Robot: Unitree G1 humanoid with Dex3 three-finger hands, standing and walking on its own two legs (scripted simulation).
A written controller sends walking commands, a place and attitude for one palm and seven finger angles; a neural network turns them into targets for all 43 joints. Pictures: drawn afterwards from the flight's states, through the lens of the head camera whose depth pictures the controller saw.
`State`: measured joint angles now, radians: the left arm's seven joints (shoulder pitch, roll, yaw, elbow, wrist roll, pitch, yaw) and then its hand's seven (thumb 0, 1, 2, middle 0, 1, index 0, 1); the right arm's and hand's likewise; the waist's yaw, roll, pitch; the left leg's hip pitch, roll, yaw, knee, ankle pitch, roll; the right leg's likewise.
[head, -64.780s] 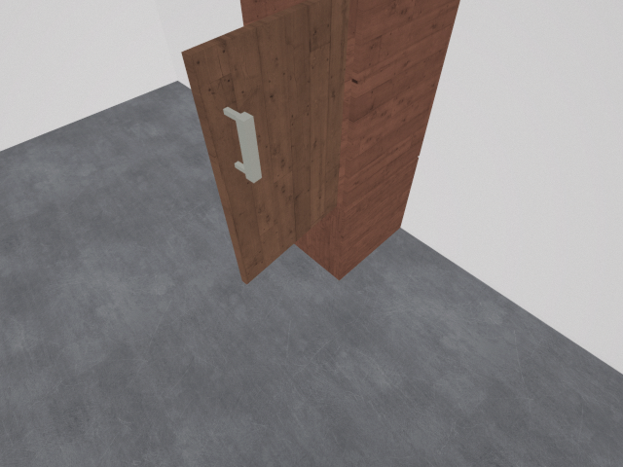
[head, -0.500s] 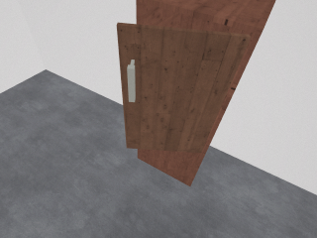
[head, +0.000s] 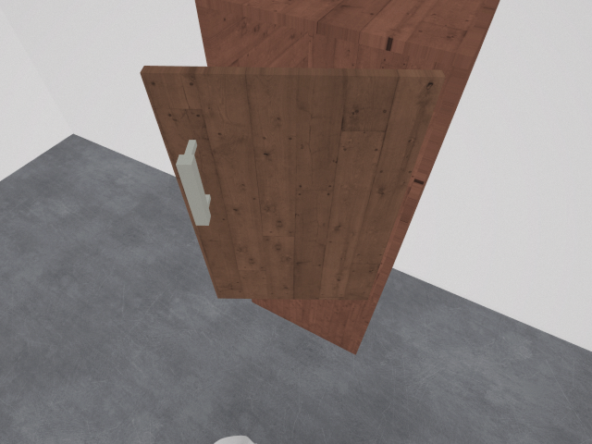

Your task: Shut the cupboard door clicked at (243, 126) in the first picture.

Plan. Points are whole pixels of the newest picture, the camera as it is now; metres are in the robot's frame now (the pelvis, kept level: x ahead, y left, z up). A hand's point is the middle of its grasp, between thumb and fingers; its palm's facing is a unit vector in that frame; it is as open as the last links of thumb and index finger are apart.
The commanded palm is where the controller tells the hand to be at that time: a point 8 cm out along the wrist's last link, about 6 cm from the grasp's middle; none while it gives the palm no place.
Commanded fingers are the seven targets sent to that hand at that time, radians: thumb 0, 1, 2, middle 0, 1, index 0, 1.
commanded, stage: come to a stop and stand still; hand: left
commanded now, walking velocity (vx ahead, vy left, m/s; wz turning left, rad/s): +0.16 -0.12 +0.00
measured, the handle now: (197, 184) +0.46 +0.17 +0.08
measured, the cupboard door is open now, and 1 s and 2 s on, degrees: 27 27 27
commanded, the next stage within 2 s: look again from close up in 1.42 s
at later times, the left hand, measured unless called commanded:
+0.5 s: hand out of the picture +0.06 +0.18 -0.17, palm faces +0.04 -0.97 -0.24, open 7.4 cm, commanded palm none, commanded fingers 0.00 0.90 0.90 -0.20 -0.30 -0.20 -0.30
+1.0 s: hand out of the picture +0.00 +0.18 -0.18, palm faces +0.09 -0.98 -0.18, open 7.3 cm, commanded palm none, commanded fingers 0.00 0.90 0.90 -0.20 -0.30 -0.20 -0.30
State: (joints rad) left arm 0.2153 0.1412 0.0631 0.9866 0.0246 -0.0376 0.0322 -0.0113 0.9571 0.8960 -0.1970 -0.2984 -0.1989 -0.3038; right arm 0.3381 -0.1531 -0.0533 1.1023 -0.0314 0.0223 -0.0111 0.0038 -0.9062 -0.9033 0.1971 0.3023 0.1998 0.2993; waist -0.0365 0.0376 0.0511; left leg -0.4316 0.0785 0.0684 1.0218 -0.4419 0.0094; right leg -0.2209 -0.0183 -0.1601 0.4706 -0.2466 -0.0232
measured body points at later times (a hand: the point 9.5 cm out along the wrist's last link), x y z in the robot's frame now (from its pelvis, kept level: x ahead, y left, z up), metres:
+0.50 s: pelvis +0.03 -0.01 +0.00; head +0.08 -0.02 +0.44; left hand +0.06 +0.23 -0.15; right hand +0.11 -0.24 -0.16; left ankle +0.07 +0.10 -0.74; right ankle +0.01 -0.13 -0.71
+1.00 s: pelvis +0.01 +0.00 +0.00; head +0.02 +0.02 +0.45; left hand +0.00 +0.23 -0.17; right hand +0.03 -0.23 -0.15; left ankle +0.01 +0.10 -0.74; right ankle +0.02 -0.14 -0.74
